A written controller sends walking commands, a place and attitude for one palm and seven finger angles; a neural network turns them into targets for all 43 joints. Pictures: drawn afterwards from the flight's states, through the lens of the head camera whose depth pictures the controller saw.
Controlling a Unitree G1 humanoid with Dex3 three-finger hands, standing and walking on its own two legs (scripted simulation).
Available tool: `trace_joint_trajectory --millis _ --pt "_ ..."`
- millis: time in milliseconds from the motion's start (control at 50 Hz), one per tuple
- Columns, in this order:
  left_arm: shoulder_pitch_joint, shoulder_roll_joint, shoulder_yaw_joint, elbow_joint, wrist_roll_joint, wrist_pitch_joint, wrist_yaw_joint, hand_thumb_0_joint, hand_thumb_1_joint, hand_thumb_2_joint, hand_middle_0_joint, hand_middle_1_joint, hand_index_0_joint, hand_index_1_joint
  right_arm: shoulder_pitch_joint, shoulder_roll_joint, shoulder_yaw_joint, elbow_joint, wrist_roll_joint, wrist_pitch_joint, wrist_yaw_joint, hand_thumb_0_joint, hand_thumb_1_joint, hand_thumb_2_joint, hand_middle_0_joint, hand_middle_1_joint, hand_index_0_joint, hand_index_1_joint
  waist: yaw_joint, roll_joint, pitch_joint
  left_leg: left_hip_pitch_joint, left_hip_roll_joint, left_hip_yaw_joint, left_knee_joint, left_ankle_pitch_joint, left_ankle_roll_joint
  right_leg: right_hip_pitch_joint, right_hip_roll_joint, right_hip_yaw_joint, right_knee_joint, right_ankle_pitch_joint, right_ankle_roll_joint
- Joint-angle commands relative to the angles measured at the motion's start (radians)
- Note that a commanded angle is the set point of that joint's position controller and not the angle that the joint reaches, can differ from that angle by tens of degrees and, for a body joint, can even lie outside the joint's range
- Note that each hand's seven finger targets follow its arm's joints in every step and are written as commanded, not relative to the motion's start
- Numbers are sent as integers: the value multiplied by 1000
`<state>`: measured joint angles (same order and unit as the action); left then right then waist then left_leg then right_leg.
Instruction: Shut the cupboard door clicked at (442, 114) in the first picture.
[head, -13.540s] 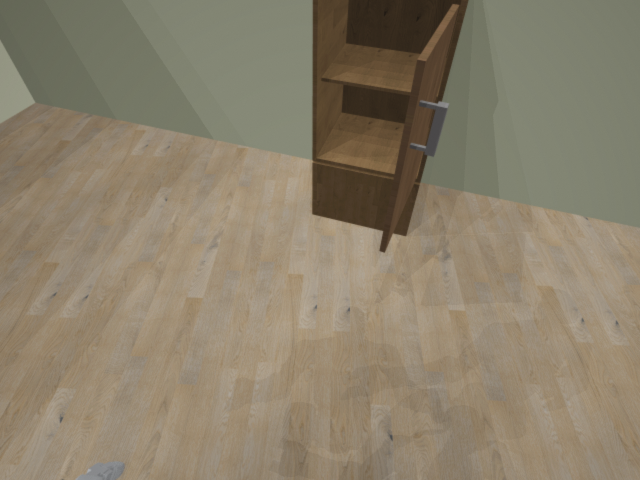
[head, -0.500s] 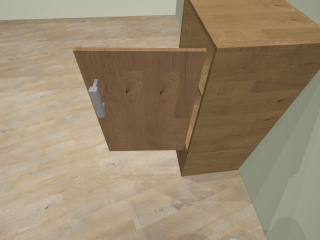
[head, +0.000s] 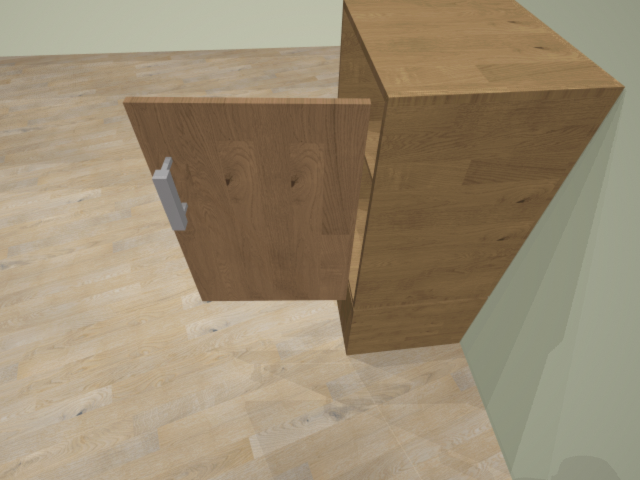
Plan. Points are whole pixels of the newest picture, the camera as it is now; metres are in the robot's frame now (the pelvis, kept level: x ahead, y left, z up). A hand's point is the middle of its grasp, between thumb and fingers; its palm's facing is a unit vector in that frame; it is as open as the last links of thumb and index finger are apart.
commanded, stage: come to a stop and stand still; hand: left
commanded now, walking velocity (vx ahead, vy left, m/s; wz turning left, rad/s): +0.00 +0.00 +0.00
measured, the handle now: (173, 193) +0.58 +0.32 -0.02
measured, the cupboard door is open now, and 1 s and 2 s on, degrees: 84 84 84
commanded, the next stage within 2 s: look again from close up in 0.16 s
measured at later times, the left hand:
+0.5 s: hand out of the picture +0.02 +0.20 -0.18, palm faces +0.04 -0.98 -0.21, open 7.3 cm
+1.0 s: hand out of the picture -0.02 +0.24 -0.18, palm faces +0.00 -0.98 -0.19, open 7.3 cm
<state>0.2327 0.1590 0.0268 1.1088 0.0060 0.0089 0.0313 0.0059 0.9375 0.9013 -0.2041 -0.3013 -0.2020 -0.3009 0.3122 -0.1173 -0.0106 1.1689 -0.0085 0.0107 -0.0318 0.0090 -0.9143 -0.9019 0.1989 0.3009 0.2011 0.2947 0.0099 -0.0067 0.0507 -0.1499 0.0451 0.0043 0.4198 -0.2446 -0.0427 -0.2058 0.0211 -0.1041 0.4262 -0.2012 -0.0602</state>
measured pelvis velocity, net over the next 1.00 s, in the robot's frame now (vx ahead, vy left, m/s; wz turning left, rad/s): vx -0.01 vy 0.07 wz -0.02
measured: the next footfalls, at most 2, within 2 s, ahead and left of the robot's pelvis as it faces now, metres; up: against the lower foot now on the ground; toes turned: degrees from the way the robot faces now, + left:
right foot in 1.68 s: +0.22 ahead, -0.03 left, +0.00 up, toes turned +0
left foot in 1.90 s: +0.22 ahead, +0.21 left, +0.00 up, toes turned +9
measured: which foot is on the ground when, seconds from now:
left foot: down 0.00-1.00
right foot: down 0.00-1.00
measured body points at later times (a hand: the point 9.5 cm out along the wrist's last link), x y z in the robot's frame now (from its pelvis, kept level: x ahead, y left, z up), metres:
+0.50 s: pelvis +0.00 +0.03 -0.01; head -0.01 +0.03 +0.44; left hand +0.02 +0.26 -0.17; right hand +0.01 -0.20 -0.16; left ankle -0.01 +0.15 -0.74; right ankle +0.02 -0.08 -0.74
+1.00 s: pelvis -0.01 +0.07 +0.00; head -0.02 +0.07 +0.45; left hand -0.01 +0.29 -0.16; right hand -0.01 -0.16 -0.16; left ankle -0.01 +0.15 -0.74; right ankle +0.02 -0.08 -0.74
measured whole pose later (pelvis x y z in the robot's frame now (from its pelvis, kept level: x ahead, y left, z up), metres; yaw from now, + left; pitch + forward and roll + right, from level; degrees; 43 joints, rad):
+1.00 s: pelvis -0.01 +0.07 +0.00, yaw -1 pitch -3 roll +0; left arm 0.34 0.16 0.00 1.07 0.03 0.01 0.03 0.00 0.91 0.90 -0.20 -0.30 -0.20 -0.30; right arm 0.31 -0.16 0.00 1.08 -0.01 0.00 -0.01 0.01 -0.91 -0.90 0.20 0.30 0.20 0.30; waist 0.00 -0.01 0.02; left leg -0.14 -0.04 0.06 0.45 -0.26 0.06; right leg -0.21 -0.06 -0.04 0.46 -0.20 0.03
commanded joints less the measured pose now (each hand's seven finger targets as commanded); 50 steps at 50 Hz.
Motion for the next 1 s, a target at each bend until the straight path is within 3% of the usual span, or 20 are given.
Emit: trace_joint_trajectory --millis 0,40,100,220,240,260,280,300,340,360,400,440,540,660,740,880,940,980 --pt "62 85 7 -11 -4 -14 0 0 900 900 -200 -300 -200 -300 46 -76 -9 -38 -6 -12 -10 0 -900 -900 200 300 200 300 4 5 27 -81 39 -31 -86 -2 47 35 -142 176 -164 -96 26" --pt "70 83 6 -7 -2 -14 1 0 900 900 -200 -300 -200 -300 63 -70 -9 -35 -6 -8 -10 0 -900 -900 200 300 200 300 0 -29 41 -68 33 -25 -78 -10 48 8 -141 179 -185 -139 28" --pt "81 70 7 -7 -2 -15 3 0 900 900 -200 -300 -200 -300 88 -60 -9 -31 -8 -8 -10 0 -900 -900 200 300 200 300 -7 -34 53 -68 28 -16 -68 -11 48 -16 -143 187 -195 -167 28" --pt "115 48 5 1 -1 -22 4 0 900 900 -200 -300 -200 -300 100 -50 -6 -33 -6 -17 -13 0 -900 -900 200 300 200 300 -7 -10 44 -56 34 -19 -71 17 51 -18 -137 178 -180 -116 26" --pt "82 237 -14 -97 14 -46 8 0 900 900 -200 -300 -200 -300 19 -187 -13 -165 -14 -19 10 0 -900 -900 200 300 200 300 -52 -4 140 -95 1 -65 -37 118 59 -71 -91 159 -70 -6 11" --pt "113 136 8 -84 9 -50 11 0 900 900 -200 -300 -200 -300 22 -155 -30 -181 -22 -38 -4 0 -900 -900 200 300 200 300 -9 87 -27 -103 34 -37 37 19 61 -32 -151 181 -53 -106 4" --pt "118 145 3 -94 13 -51 11 0 900 900 -200 -300 -200 -300 39 -128 -28 -178 -20 -41 -9 0 -900 -900 200 300 200 300 -23 100 -131 -81 12 -41 87 34 65 7 -167 217 -61 -65 -15" --pt "122 126 5 -101 14 -50 11 0 900 900 -200 -300 -200 -300 67 -108 -28 -179 -17 -38 -12 0 -900 -900 200 300 200 300 -30 35 -153 -92 3 -24 114 -6 63 4 -187 236 -82 -107 -22" --pt "119 112 0 -111 15 -41 13 0 900 900 -200 -300 -200 -300 95 -90 -18 -183 -18 -28 -6 0 -900 -900 200 300 200 300 -37 -103 -89 -124 -13 -3 142 -41 66 -35 -200 247 -125 -185 -26" --pt "110 112 3 -114 16 -39 14 0 900 900 -200 -300 -200 -300 94 -97 -22 -183 -16 -27 -4 0 -900 -900 200 300 200 300 -41 -116 -28 -128 -6 -9 140 -29 69 -92 -198 239 -133 -210 -25" --pt "92 120 6 -124 13 -41 14 0 900 900 -200 -300 -200 -300 88 -121 -23 -184 -12 -33 -4 0 -900 -900 200 300 200 300 -40 -34 26 -127 16 -36 81 21 74 -121 -162 198 -87 -138 -18" --pt "114 97 -4 -124 11 -35 14 0 900 900 -200 -300 -200 -300 74 -110 -11 -183 -13 -38 -1 0 -900 -900 200 300 200 300 -18 48 21 -139 44 -57 25 84 80 -57 -126 143 -24 -14 3" --pt "128 110 -12 -121 7 -29 11 0 900 900 -200 -300 -200 -300 35 -149 -7 -189 -10 -41 -3 0 -900 -900 200 300 200 300 0 47 8 -139 59 -65 -11 175 82 25 -117 118 12 113 23" --pt "106 115 -16 -123 8 -18 8 0 900 900 -200 -300 -200 -300 1 -170 -7 -184 -8 -36 1 0 -900 -900 200 300 200 300 0 55 35 -147 63 -74 -80 79 83 26 -114 111 -6 58 42" --pt "104 114 -17 -114 10 -18 7 0 900 900 -200 -300 -200 -300 3 -174 -7 -174 -5 -35 4 0 -900 -900 200 300 200 300 -3 14 27 -133 62 -78 -102 57 84 37 -117 114 -19 59 50" --pt "128 92 -20 -80 12 -19 9 0 900 900 -200 -300 -200 -300 5 -168 -6 -141 -2 -33 5 0 -900 -900 200 300 200 300 -3 27 40 -128 60 -81 -143 -8 83 37 -123 111 -34 57 58" --pt "135 95 -14 -75 20 -15 4 0 900 900 -200 -300 -200 -300 25 -183 -13 -129 -5 -19 7 0 -900 -900 200 300 200 300 -7 36 61 -166 62 -113 -179 -272 103 18 -106 77 -3 -131 58" --pt "145 83 -8 -80 28 -10 -1 0 900 900 -200 -300 -200 -300 25 -196 -22 -134 -10 -9 8 0 -900 -900 200 300 200 300 -4 75 98 -221 76 -150 -206 -408 122 -6 -85 56 31 -207 60"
